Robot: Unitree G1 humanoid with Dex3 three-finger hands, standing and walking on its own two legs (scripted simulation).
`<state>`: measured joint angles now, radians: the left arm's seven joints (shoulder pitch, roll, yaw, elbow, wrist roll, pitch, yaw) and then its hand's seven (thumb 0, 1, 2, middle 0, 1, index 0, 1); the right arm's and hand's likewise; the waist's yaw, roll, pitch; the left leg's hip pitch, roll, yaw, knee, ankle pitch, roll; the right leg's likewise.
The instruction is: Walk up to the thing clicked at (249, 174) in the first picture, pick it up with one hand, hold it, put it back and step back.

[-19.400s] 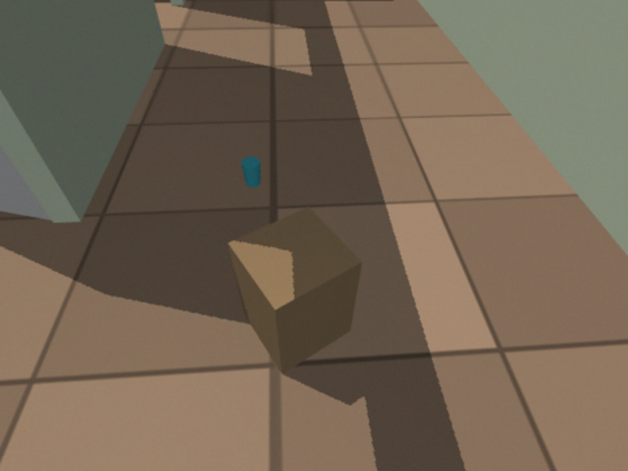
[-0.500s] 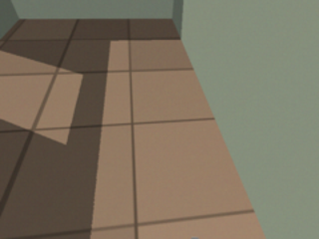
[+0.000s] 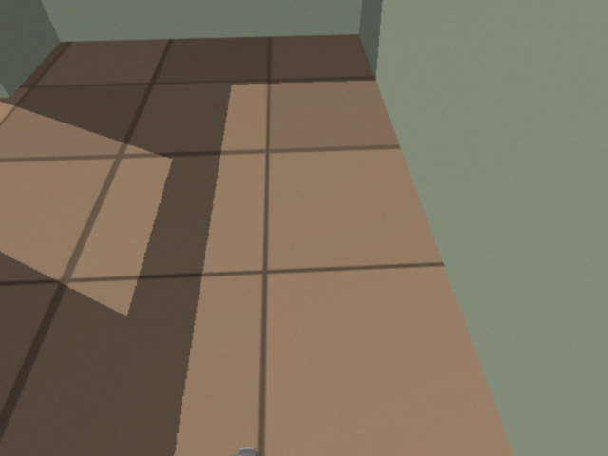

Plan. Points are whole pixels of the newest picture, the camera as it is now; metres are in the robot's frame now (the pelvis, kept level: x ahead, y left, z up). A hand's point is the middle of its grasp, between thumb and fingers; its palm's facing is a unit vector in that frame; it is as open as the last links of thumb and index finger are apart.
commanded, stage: walk up
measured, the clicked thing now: out of the picture -0.53 +0.97 -0.71
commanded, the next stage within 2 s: none
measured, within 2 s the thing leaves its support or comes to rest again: neither
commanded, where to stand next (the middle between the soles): +0.56 +0.03 m, yaw -2 degrees
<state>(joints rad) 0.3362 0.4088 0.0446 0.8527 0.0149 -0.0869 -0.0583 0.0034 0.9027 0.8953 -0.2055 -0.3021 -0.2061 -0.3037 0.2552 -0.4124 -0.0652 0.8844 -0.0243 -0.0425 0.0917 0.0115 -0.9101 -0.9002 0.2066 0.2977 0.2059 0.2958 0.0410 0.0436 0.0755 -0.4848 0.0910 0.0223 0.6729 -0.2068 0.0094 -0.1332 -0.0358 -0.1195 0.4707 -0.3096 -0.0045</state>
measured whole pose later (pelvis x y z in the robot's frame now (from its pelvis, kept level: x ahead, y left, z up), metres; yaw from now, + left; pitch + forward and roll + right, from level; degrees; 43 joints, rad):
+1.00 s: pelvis +0.39 +0.04 -0.01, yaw +18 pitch -3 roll +1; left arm 0.15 0.49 0.06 0.82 0.04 0.05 -0.10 0.01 0.91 0.90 -0.20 -0.30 -0.20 -0.30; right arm 0.36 -0.41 -0.04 0.87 -0.01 -0.04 0.01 0.01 -0.91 -0.90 0.21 0.30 0.21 0.30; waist -0.01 -0.14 0.10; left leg -0.31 -0.02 0.02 0.62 -0.26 0.04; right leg -0.50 -0.07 0.02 1.13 -0.43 0.01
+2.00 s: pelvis +0.57 -0.09 -0.02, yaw +74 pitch -2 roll +0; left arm 0.20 0.43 0.07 0.79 0.01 0.00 0.01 0.01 0.91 0.90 -0.20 -0.30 -0.20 -0.30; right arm 0.23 -0.43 -0.08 0.68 -0.05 0.07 0.06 0.01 -0.91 -0.90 0.21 0.30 0.21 0.30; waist 0.01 0.03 0.13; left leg -0.42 -0.12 -0.18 0.70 -0.27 0.02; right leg -0.34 0.00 -0.04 0.70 -0.35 -0.02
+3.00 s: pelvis +0.59 -0.06 -0.02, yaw +119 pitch -2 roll +2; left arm 0.20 0.43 0.06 0.77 0.04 0.02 -0.03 0.00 0.90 0.90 -0.21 -0.30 -0.21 -0.30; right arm 0.26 -0.45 -0.07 0.80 -0.02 -0.01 0.01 0.01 -0.91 -0.90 0.21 0.30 0.21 0.30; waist 0.04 -0.03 0.12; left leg -0.40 -0.02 0.01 0.81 -0.44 0.00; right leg -0.39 -0.17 -0.13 0.77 -0.34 0.00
